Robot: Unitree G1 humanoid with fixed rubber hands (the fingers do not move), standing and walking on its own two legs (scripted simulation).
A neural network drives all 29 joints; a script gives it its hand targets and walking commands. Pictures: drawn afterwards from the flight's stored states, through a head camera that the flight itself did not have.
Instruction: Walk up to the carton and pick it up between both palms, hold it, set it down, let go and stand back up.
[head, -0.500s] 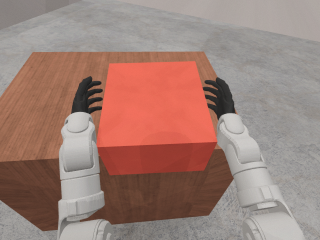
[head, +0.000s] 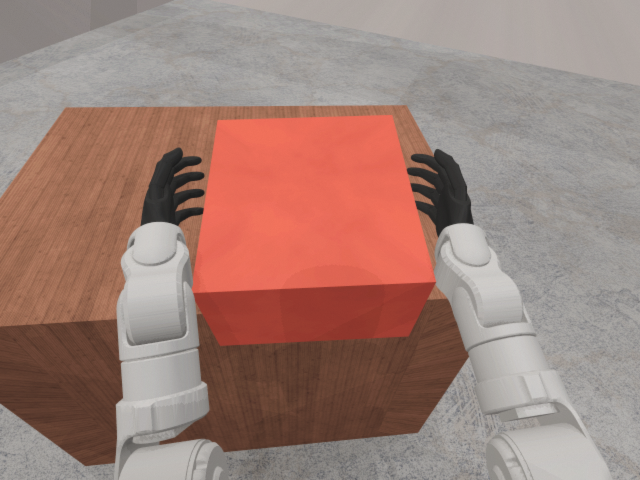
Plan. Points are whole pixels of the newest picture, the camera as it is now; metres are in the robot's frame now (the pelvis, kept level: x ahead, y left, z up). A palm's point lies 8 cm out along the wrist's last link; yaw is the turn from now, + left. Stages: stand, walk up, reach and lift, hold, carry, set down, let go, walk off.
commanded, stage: hold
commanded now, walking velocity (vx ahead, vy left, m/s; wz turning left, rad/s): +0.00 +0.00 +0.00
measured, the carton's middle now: (310, 224) +0.40 +0.00 +0.12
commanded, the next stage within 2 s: set down in 0.08 s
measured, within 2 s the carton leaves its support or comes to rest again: neither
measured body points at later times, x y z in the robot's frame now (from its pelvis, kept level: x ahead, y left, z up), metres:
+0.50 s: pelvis +0.01 +0.00 +0.00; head -0.03 +0.02 +0.45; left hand +0.38 +0.17 +0.20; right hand +0.37 -0.17 +0.18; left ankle +0.02 +0.13 -0.75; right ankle +0.00 -0.11 -0.75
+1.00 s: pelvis +0.05 +0.00 +0.00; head +0.05 +0.01 +0.45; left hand +0.43 +0.15 +0.15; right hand +0.41 -0.17 +0.13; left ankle +0.02 +0.13 -0.75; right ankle +0.00 -0.11 -0.75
